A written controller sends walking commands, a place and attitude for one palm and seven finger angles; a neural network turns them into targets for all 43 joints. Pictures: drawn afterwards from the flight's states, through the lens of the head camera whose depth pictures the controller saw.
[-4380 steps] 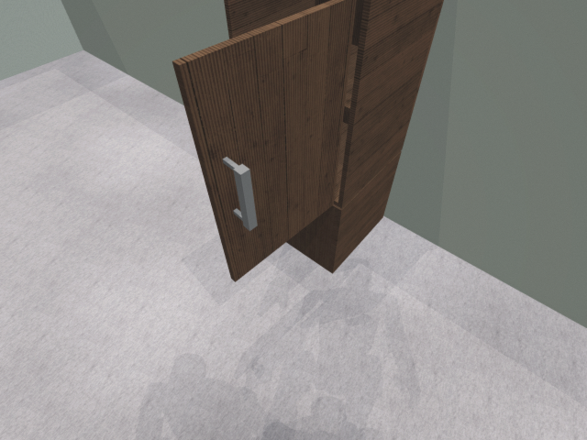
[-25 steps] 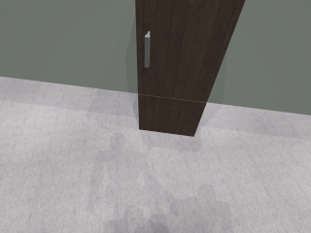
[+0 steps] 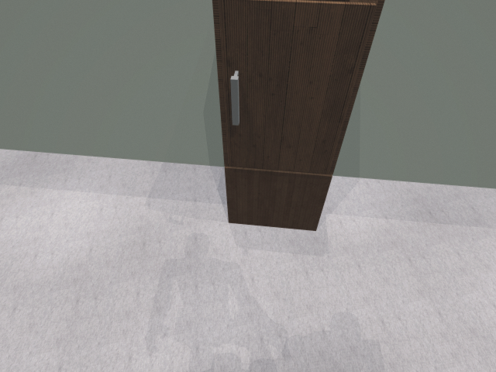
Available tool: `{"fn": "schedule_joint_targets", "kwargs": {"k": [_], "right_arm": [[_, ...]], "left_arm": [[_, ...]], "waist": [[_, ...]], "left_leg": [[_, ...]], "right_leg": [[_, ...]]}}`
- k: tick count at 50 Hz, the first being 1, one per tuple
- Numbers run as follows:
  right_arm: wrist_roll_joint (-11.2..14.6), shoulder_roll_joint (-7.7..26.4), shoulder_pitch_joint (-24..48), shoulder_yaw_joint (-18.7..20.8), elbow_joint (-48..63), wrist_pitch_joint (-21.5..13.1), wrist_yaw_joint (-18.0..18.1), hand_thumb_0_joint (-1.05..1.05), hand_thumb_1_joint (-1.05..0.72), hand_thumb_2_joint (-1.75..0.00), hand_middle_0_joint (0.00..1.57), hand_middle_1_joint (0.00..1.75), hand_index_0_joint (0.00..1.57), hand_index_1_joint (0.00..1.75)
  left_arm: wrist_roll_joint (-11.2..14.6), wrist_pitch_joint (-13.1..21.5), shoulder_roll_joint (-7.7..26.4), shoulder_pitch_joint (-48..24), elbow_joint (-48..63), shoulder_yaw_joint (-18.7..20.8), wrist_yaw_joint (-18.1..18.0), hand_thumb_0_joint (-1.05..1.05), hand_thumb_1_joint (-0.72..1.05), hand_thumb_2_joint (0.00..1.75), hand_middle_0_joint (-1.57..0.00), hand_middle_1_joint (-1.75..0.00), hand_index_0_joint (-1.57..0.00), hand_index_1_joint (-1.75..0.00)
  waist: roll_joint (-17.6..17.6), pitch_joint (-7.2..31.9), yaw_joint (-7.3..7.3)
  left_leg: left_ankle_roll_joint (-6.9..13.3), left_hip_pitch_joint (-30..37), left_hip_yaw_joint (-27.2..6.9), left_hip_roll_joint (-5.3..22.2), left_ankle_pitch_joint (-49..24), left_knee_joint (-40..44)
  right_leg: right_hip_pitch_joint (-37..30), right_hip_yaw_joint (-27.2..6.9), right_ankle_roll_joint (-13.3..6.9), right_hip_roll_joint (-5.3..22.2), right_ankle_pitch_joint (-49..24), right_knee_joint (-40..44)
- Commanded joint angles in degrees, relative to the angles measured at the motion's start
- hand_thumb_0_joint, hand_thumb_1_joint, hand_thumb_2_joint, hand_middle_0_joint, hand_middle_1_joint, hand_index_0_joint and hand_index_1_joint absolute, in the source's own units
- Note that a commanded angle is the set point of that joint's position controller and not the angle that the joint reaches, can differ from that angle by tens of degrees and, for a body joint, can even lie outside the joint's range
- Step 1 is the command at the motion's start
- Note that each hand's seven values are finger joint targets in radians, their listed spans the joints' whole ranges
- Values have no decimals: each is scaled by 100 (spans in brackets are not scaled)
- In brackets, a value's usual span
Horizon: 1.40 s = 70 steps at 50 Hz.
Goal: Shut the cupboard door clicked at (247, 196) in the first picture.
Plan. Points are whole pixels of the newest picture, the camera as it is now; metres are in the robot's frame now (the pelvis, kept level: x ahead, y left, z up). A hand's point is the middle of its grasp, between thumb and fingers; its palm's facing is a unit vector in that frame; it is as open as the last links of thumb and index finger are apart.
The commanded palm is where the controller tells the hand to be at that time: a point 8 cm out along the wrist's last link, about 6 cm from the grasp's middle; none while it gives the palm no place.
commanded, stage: let the arm hang, fingers relaxed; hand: left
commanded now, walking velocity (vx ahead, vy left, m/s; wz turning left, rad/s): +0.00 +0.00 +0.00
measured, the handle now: (236, 98) +0.89 +0.09 -0.03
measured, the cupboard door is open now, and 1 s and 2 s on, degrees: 0 0 0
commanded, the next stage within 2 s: look to check the result in 0.20 s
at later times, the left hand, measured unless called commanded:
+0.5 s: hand out of the picture +0.07 +0.22 -0.16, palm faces -0.01 -0.95 -0.31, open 7.4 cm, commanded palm none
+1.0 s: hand out of the picture +0.10 +0.21 -0.15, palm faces -0.02 -0.95 -0.31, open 7.4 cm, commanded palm none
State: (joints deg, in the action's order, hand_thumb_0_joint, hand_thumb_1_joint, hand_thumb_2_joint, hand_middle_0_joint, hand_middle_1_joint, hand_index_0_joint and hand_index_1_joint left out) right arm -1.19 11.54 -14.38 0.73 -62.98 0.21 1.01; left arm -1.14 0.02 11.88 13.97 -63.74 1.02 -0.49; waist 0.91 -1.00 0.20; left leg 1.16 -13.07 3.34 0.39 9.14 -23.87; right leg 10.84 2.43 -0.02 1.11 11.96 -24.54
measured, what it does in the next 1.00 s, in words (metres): stands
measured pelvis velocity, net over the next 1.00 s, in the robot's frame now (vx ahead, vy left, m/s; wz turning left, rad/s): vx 0.04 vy -0.02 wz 0.00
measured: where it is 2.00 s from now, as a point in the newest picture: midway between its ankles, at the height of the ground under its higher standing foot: outside the picture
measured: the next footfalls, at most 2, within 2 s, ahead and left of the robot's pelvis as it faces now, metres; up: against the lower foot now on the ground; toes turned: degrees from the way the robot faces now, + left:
none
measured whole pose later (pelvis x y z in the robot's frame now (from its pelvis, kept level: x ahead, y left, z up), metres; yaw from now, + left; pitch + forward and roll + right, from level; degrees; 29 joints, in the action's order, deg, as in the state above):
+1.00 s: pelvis +0.04 -0.02 +0.01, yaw +0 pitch -1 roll +0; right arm -1.0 17.8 -7.1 -0.1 -64.1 -0.2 0.6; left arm -0.7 1.1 16.9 8.1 -64.6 0.4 0.1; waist 0.8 -2.3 0.2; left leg -1.1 -6.8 2.8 1.9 9.4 -17.7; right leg 4.2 2.9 -1.7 -0.8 11.8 -17.4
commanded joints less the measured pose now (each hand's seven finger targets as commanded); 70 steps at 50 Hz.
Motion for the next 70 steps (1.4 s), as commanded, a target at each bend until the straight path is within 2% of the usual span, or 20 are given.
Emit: {"fn": "schedule_joint_targets", "kwargs": {"k": [1, 10, 17, 21, 30, 42, 45, 47, 55, 70], "right_arm": [[23, 883, -32, 173, 231, -96, 37, 0, -90, -90, 20, 30, 20, 30], [43, 1216, 328, 169, 257, -141, 29, 0, -90, -90, 20, 30, 20, 30], [38, 1386, 531, 162, 227, -132, 16, 0, -90, -90, 20, 30, 20, 30], [43, 1481, 650, 159, 218, -138, 11, 0, -90, -90, 20, 30, 20, 30], [59, 1643, 792, 150, 207, -126, 1, 0, -90, -90, 20, 30, 20, 30], [43, 1657, 858, 122, 191, -129, 10, 0, -90, -90, 20, 30, 20, 30], [57, 1678, 855, 129, 209, -130, 17, 0, -90, -90, 20, 30, 20, 30], [43, 1640, 834, 119, 191, -134, 22, 0, -90, -90, 20, 30, 20, 30], [55, 1610, 774, 114, 186, -125, 39, 0, -90, -90, 20, 30, 20, 30], [59, 1519, 686, 117, 158, -114, 59, 0, -90, -90, 20, 30, 20, 30]], "left_arm": [[-10, 77, 938, 158, 188, 181, -65, 0, 90, 90, -20, -30, -20, -30], [5, 132, 1227, -194, 255, 214, -40, 0, 90, 90, -20, -30, -20, -30], [22, 147, 1409, -406, 226, 197, -22, 0, 90, 90, -20, -30, -20, -30], [26, 163, 1494, -463, 214, 194, -21, 0, 90, 90, -20, -30, -20, -30], [31, 185, 1650, -544, 193, 184, -20, 0, 90, 90, -20, -30, -20, -30], [39, 190, 1666, -638, 187, 169, -32, 0, 90, 90, -20, -30, -20, -30], [36, 201, 1670, -610, 198, 183, -35, 0, 90, 90, -20, -30, -20, -30], [41, 194, 1641, -617, 200, 178, -39, 0, 90, 90, -20, -30, -20, -30], [41, 202, 1619, -552, 202, 184, -56, 0, 90, 90, -20, -30, -20, -30], [47, 201, 1547, -452, 190, 189, -80, 0, 90, 90, -20, -30, -20, -30]], "waist": [[-67, -279, -16], [41, -72, -26], [-93, -4, 0], [-13, 100, 1], [-111, 142, 2], [-49, 170, 11], [-136, 176, 0], [-57, 168, 6], [-167, 239, 0], [-142, 241, -4]], "left_leg": [[72, 16, -740, 572, 580, 738], [42, 290, -720, 611, -102, 725], [14, 470, -699, 637, -214, 757], [10, 604, -689, 664, -410, 756], [-9, 761, -666, 686, -577, 775], [-42, 823, -624, 713, -739, 810], [-44, 871, -608, 716, -806, 796], [-52, 838, -593, 720, -866, 796], [-55, 935, -561, 728, -966, 758], [-63, 1009, -513, 725, -1039, 711]], "right_leg": [[252, -583, -263, 489, 350, 692], [-52, -596, -261, 528, -106, 789], [-141, -618, -261, 584, -182, 925], [-236, -619, -267, 606, -425, 947], [-316, -629, -262, 628, -696, 1030], [-470, -632, -261, 639, -1027, 1045], [-465, -629, -261, 627, -1137, 1044], [-535, -612, -261, 643, -1229, 1027], [-594, -615, -269, 631, -1500, 1007], [-653, -631, -272, 625, -1744, 997]]}}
